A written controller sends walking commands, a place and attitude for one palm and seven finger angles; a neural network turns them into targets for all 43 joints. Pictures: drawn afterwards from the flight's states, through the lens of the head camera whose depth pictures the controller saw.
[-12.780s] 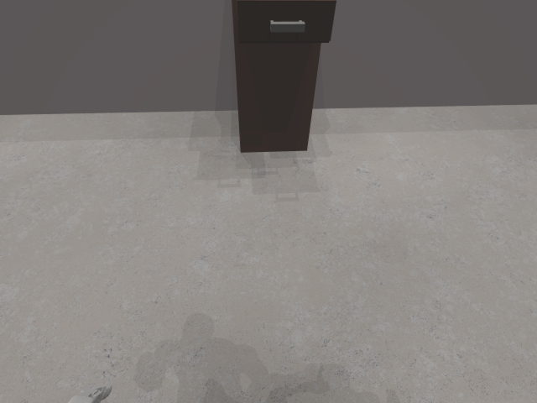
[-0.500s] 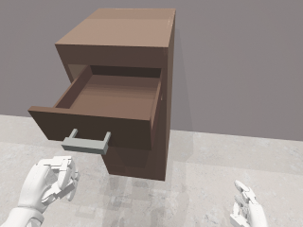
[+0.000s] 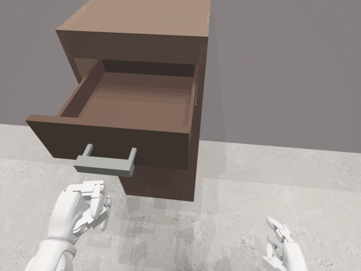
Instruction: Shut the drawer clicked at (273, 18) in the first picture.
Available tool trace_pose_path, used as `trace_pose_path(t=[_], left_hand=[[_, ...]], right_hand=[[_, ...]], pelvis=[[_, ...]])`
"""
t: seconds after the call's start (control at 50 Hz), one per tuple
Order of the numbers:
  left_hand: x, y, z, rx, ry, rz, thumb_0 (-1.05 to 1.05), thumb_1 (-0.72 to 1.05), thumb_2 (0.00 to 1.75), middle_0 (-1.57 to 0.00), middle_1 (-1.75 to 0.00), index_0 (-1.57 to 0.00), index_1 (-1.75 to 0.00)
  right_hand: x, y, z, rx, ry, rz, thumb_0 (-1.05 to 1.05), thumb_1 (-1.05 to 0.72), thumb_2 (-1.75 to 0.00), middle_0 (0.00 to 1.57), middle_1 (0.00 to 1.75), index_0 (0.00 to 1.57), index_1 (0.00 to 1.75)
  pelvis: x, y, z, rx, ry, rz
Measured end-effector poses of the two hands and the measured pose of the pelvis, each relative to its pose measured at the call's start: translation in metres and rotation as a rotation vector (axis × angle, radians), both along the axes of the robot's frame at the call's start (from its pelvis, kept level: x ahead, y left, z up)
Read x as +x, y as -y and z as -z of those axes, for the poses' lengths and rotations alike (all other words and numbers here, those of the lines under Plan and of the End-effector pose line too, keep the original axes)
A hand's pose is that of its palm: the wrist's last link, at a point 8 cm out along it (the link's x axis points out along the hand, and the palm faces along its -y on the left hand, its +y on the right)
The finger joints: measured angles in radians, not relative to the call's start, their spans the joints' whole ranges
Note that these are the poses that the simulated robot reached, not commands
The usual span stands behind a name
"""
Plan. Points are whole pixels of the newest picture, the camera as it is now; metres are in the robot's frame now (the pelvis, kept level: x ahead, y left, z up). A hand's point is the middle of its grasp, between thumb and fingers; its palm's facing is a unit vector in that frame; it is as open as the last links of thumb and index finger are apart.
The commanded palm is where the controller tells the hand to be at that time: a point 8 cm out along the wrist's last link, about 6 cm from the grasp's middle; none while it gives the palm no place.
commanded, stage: bring the fist close to the handle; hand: left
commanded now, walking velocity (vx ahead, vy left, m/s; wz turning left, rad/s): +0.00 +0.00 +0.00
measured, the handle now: (108, 157) +0.34 +0.19 +0.07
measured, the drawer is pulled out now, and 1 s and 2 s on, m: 0.26 0.25 0.13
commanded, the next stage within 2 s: push the drawer shut in 0.56 s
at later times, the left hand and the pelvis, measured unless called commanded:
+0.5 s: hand (112, 210) +0.22 +0.15 +0.06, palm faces -0.05 -1.00 -0.05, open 3.3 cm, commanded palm +0.20 +0.21 +0.07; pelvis -0.01 +0.00 -0.01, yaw +0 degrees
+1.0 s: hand (115, 192) +0.26 +0.15 +0.06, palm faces -0.05 -1.00 -0.06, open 3.3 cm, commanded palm +0.25 +0.21 +0.07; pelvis +0.00 -0.02 -0.01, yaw +0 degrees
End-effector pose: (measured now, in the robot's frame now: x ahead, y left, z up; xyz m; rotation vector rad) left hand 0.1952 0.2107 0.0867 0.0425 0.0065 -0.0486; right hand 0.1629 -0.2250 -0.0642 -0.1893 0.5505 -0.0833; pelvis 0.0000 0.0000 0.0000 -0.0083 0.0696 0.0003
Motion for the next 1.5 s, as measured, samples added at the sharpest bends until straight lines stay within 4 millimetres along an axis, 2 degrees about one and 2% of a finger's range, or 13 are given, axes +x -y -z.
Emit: trace_pose_path(t=[0.1,0.24,0.4,0.56,0.7,0.86,0.92,1.08,1.3,1.5], left_hand=[[0.006,-0.002,0.009,-0.006,-0.004,-0.002,0.02,0.90,0.90,-1.40,-1.60,-1.40,-1.60],[0.015,0.008,0.025,-0.010,-0.021,0.026,0.02,0.90,0.90,-1.40,-1.60,-1.40,-1.60],[0.015,0.005,0.009,0.009,0.042,-0.002,0.02,0.90,0.90,-1.40,-1.60,-1.40,-1.60],[0.008,0.006,0.024,0.012,-0.037,-0.001,0.02,0.90,0.90,-1.40,-1.60,-1.40,-1.60],[0.010,0.010,0.008,0.016,0.053,-0.012,0.02,0.90,0.90,-1.40,-1.60,-1.40,-1.60],[0.032,0.011,0.023,0.018,-0.019,0.011,0.02,0.90,0.90,-1.40,-1.60,-1.40,-1.60],[0.043,0.008,0.021,0.016,-0.007,0.001,0.02,0.89,0.90,-1.40,-1.60,-1.40,-1.60],[0.052,-0.001,0.020,0.015,0.003,0.010,0.03,0.80,0.90,-1.40,-1.60,-1.40,-1.60],[0.071,0.000,0.022,0.001,0.005,0.015,0.01,0.78,0.92,-1.40,-1.60,-1.40,-1.60],[0.104,0.003,0.023,-0.001,0.001,0.023,0.00,0.79,0.94,-1.40,-1.60,-1.40,-1.60]], right_hand=[[-0.007,0.000,0.005,-0.006,-0.031,0.009,0.01,-0.90,-0.90,0.21,0.30,0.21,0.30],[-0.016,0.002,0.015,-0.018,-0.074,0.018,0.01,-0.90,-0.90,0.21,0.30,0.21,0.30],[-0.021,0.004,0.018,0.007,-0.089,0.037,0.01,-0.90,-0.90,0.21,0.30,0.21,0.30],[-0.017,0.012,0.017,-0.003,-0.085,0.032,0.01,-0.90,-0.90,0.21,0.30,0.21,0.30],[-0.012,0.019,0.016,-0.006,-0.066,0.023,0.01,-0.90,-0.90,0.21,0.30,0.20,0.30],[-0.015,0.028,0.020,-0.011,-0.100,0.038,0.01,-0.90,-0.90,0.21,0.30,0.21,0.30],[-0.018,0.032,0.021,-0.016,-0.116,0.051,0.01,-0.90,-0.90,0.21,0.30,0.21,0.30],[-0.024,0.037,0.024,-0.025,-0.157,0.065,0.01,-0.90,-0.90,0.21,0.30,0.20,0.30],[-0.027,0.028,0.029,-0.024,-0.183,0.054,0.01,-0.90,-0.90,0.21,0.30,0.20,0.30],[-0.043,0.022,0.033,-0.025,-0.230,0.061,0.01,-0.90,-0.90,0.21,0.30,0.21,0.30]], pelvis=[[-0.001,-0.004,0.004,-0.003,-0.014,0.001],[-0.006,-0.006,0.010,-0.004,-0.034,0.003],[-0.004,-0.003,0.010,-0.002,-0.039,0.011],[-0.007,0.004,0.011,-0.001,-0.037,0.005],[-0.007,0.010,0.011,0.000,-0.037,-0.001],[-0.008,0.016,0.011,0.003,-0.041,-0.001],[-0.006,0.018,0.010,0.005,-0.044,0.002],[-0.004,0.017,0.007,0.004,-0.044,0.000],[-0.011,0.011,0.007,0.003,-0.045,-0.007],[-0.019,0.008,0.008,0.000,-0.048,-0.006]])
